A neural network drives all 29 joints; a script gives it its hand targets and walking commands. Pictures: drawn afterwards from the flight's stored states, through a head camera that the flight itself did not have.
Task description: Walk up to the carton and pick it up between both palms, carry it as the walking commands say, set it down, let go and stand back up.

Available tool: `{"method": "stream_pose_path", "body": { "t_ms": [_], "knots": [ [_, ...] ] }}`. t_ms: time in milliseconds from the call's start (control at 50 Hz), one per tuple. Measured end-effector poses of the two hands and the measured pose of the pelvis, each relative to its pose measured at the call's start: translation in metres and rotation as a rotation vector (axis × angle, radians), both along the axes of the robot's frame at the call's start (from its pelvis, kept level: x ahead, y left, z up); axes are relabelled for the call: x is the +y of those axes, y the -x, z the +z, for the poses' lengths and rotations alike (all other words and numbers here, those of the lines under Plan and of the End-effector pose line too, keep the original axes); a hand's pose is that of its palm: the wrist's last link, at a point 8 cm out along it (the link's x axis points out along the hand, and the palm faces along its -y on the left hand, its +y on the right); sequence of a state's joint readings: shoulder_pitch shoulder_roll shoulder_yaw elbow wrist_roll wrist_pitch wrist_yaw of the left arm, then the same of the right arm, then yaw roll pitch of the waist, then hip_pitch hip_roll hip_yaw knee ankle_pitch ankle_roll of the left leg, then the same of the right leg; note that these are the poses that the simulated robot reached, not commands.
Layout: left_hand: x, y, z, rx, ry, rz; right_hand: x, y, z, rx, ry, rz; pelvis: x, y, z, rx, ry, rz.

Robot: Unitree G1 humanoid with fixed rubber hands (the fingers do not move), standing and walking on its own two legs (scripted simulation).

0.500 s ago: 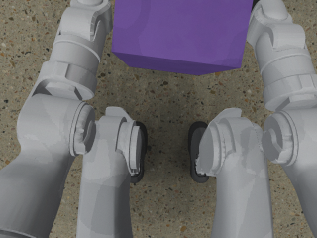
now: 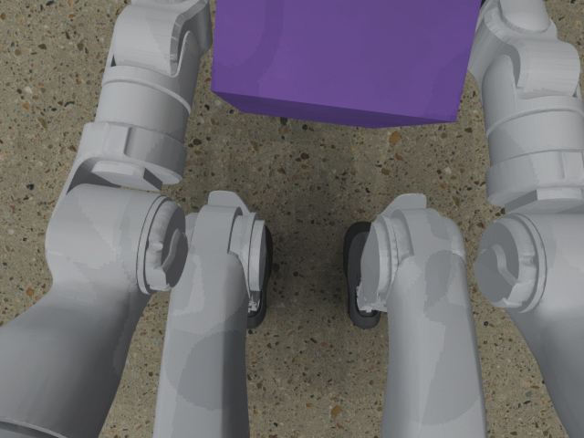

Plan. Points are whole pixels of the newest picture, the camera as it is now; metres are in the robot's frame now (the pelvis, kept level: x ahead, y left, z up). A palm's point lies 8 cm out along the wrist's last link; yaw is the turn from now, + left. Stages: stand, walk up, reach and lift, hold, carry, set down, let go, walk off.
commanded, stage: reach and lift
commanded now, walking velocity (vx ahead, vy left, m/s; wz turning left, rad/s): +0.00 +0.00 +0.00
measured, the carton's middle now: (330, 16) +0.55 -0.01 -0.17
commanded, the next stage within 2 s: none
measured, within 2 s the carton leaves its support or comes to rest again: neither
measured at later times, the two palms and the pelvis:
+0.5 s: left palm out of the picture +0.55 +0.14 -0.03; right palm out of the picture +0.54 -0.15 -0.04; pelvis -0.02 +0.00 +0.05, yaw +0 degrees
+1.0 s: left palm out of the picture +0.52 +0.14 +0.05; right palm out of the picture +0.51 -0.15 +0.04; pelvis -0.02 +0.00 +0.10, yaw +1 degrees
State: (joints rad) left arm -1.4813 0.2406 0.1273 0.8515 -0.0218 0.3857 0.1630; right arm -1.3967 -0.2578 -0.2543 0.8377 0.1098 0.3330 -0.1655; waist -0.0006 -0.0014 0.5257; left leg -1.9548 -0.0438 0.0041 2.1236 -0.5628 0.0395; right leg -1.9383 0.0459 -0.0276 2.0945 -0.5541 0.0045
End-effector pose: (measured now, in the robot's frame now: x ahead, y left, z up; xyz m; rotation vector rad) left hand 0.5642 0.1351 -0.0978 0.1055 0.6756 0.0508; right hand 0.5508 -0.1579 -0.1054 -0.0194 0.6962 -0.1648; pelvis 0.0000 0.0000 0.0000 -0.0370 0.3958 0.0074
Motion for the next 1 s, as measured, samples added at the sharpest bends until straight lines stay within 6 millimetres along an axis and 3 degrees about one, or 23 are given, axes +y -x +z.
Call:
{"method": "stream_pose_path", "body": {
  "t_ms": [100,340,560,780,1000],
  "knots": [
    [0.002,0.005,0.019,-0.006,0.023,0.019,0.002,0.006,0.019,-0.007,-0.015,-0.017,0.001,0.006,0.009,-0.02,0.004,0.001],
    [0.005,0.022,0.03,0.028,0.028,0.026,0.005,0.019,0.035,0.027,-0.01,-0.012,0.003,0.016,0.028,-0.017,0.007,0.005],
    [0.003,0.019,0.079,-0.005,0.011,0.025,0.003,0.015,0.08,-0.007,-0.018,-0.008,0.001,0.016,0.056,-0.043,-0.004,0.007],
    [0.002,0.036,0.09,0.022,0.017,0.022,0.002,0.034,0.091,0.019,-0.013,-0.01,0.0,0.015,0.077,-0.059,-0.006,0.007],
    [0.004,0.043,0.147,-0.034,0.032,0.033,0.005,0.041,0.148,-0.038,-0.018,-0.018,0.003,0.021,0.101,-0.12,-0.004,0.009]
  ]
}}
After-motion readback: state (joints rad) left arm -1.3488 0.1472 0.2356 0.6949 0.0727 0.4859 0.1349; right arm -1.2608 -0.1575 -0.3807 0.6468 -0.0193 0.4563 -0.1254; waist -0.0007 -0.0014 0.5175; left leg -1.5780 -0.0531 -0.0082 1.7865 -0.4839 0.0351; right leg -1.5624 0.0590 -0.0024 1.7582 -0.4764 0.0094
